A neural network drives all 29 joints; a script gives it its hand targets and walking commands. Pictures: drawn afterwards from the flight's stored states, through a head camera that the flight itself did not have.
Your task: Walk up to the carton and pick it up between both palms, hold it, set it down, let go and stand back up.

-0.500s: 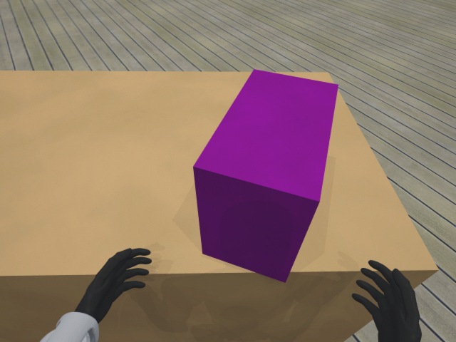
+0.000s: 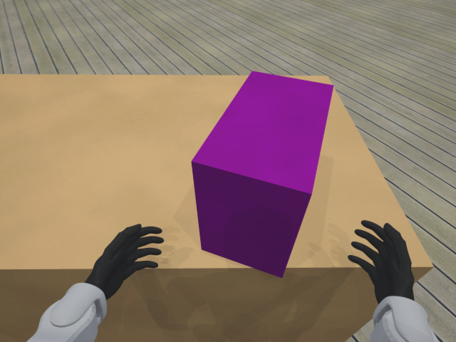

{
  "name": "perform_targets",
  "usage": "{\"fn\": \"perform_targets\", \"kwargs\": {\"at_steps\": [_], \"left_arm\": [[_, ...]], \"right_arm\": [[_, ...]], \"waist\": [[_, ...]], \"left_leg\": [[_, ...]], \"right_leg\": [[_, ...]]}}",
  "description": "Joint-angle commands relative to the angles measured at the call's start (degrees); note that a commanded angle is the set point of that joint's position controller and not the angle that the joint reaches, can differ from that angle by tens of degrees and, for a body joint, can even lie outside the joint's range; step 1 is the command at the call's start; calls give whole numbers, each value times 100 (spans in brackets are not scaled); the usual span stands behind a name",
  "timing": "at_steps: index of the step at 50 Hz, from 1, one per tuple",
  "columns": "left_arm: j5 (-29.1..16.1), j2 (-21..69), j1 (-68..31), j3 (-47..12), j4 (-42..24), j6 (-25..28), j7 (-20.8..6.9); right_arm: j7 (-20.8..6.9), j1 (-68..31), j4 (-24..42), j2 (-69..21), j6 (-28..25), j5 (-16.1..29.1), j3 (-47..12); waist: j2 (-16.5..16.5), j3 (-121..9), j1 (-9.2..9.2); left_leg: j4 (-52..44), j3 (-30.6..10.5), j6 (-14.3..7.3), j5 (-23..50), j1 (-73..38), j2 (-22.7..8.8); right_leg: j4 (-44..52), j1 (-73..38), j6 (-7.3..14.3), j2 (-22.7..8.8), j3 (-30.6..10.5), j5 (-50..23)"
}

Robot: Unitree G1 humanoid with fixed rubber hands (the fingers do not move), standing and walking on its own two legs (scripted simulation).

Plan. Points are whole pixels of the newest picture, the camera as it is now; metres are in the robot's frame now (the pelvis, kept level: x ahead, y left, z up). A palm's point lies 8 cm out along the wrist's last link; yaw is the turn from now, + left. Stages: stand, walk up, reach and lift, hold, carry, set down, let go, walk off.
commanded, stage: reach and lift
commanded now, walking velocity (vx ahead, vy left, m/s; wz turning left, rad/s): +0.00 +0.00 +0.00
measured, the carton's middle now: (266, 169) +0.42 -0.05 +0.08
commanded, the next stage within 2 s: none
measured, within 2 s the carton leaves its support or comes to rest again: neither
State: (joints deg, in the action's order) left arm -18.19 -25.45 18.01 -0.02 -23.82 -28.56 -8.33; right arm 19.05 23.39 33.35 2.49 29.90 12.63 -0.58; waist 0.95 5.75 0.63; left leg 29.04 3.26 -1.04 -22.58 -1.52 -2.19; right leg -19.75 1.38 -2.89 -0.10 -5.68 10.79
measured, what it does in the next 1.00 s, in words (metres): stands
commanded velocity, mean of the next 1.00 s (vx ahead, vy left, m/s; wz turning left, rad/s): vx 0.00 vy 0.00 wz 0.00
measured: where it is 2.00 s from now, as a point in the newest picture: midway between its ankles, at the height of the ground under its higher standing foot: outside the picture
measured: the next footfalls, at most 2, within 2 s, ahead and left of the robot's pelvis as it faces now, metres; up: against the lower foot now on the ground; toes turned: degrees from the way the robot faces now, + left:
none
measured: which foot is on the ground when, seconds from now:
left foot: down 0.00-1.00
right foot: down 0.00-1.00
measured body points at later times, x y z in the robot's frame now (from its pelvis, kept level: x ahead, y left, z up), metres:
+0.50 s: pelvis -0.03 -0.01 +0.00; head -0.06 +0.00 +0.45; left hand +0.28 +0.18 +0.14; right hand +0.24 -0.21 +0.14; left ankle -0.06 +0.08 -0.74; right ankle +0.02 -0.19 -0.74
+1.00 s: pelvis -0.02 -0.01 +0.00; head -0.05 +0.00 +0.45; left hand +0.35 +0.16 +0.19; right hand +0.30 -0.22 +0.18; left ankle -0.06 +0.08 -0.74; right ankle +0.02 -0.19 -0.74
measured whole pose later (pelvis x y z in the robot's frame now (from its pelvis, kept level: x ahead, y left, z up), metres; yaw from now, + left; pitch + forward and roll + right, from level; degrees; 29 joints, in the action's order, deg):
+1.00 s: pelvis -0.02 -0.01 +0.00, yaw +2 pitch -9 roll -3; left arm -18.3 -26.5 -29.6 0.0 4.1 -40.6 -9.6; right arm 24.1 -21.7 4.5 4.9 37.0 14.7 6.8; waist 0.2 5.8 5.7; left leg 28.9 1.4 -1.1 -20.3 -0.4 -2.2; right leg -18.7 1.3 -3.8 -0.2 -3.9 8.5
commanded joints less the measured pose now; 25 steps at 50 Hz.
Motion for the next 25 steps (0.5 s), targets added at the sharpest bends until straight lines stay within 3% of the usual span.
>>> {"fn": "perform_targets", "kwargs": {"at_steps": [1, 13, 25], "left_arm": [[-434, -928, -2159, 491, -1427, -53, 85], [-217, -921, -4108, 583, 468, -737, -202], [-63, -1063, -5803, 589, 1291, -693, -273]], "right_arm": [[148, -1289, 1184, 185, 79, -67, 219], [396, -3183, 156, 360, 641, -59, 459], [517, -4902, -713, 358, 666, -112, 650]], "waist": [[561, -753, 249], [198, -668, 547], [15, -1032, 783]], "left_leg": [[-1285, -170, 308, 2955, 1267, -83], [-1560, -203, 136, 1910, 1685, -144], [-1621, -176, 52, 1325, 1719, -73]], "right_leg": [[99, -1261, 614, -33, 123, -2275], [177, -1475, 592, -188, 133, -2278], [154, -1491, 465, -166, 232, -2167]]}}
